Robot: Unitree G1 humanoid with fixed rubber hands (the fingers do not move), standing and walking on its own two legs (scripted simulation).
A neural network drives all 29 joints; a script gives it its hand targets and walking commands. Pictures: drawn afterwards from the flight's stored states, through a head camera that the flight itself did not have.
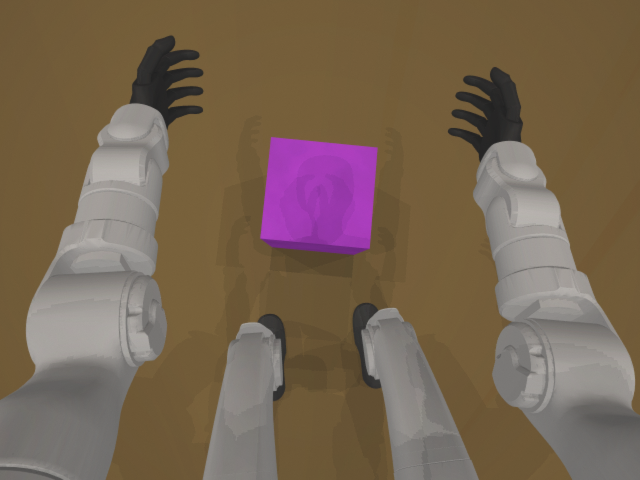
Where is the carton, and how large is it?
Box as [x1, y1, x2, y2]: [260, 137, 377, 254]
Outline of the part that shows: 271,137 260,238 271,246 339,253 354,254 369,248 377,148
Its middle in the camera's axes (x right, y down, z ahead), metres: +0.00 -0.07 +0.87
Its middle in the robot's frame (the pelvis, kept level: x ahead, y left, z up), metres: +0.48 -0.03 -0.51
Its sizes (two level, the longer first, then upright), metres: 0.210 0.200 0.250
